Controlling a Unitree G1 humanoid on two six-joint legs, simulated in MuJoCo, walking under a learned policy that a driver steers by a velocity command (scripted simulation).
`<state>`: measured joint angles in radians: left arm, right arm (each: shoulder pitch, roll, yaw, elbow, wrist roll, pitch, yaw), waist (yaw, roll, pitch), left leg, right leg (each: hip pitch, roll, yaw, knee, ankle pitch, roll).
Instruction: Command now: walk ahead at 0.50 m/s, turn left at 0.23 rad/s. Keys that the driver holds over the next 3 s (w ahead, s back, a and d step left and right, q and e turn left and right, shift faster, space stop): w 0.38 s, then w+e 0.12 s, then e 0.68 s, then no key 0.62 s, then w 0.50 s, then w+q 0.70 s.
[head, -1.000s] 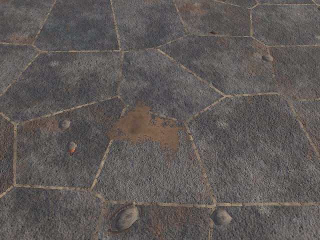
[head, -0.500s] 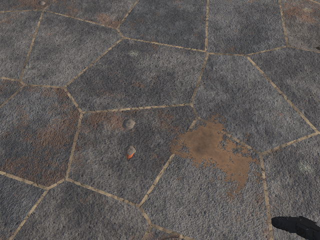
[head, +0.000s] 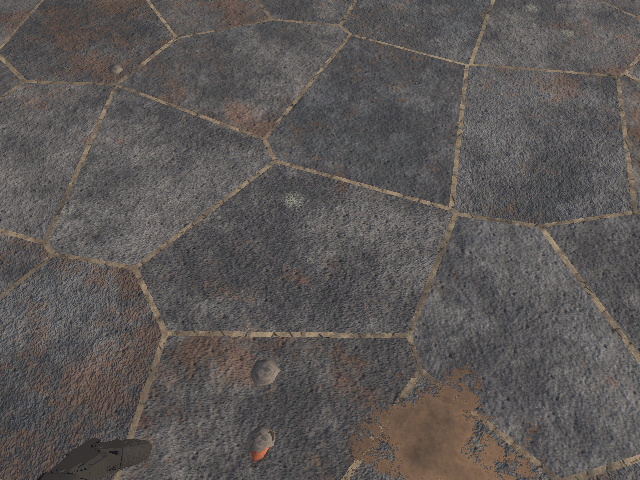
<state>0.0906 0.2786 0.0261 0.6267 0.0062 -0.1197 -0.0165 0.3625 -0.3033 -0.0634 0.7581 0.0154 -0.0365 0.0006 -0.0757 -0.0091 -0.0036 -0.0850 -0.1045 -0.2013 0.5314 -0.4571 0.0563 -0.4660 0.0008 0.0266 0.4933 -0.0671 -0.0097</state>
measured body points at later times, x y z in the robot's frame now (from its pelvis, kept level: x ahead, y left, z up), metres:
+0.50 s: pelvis +0.27 +0.02 +0.00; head +0.30 +0.03 +0.45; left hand +0.24 +0.31 -0.12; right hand +0.52 -0.19 -0.06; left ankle +0.38 +0.14 -0.73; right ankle +0.12 -0.12 -0.72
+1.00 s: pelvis +0.42 +0.01 +0.00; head +0.46 -0.02 +0.45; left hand +0.67 +0.23 -0.07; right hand +0.47 -0.30 -0.12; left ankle +0.39 +0.14 -0.71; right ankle +0.48 -0.10 -0.73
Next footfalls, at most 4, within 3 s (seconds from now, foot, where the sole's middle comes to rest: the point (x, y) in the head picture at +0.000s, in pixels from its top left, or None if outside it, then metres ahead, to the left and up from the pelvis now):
0.50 left None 0.42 0.14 -0.76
0.96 right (372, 464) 0.51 -0.11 -0.76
1.38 left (257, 448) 0.56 0.12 -0.76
1.66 right None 0.42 -0.11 -0.76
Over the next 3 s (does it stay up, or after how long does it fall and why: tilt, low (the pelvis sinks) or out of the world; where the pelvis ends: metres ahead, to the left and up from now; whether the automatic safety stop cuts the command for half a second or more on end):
stays up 0.91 -0.18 -0.01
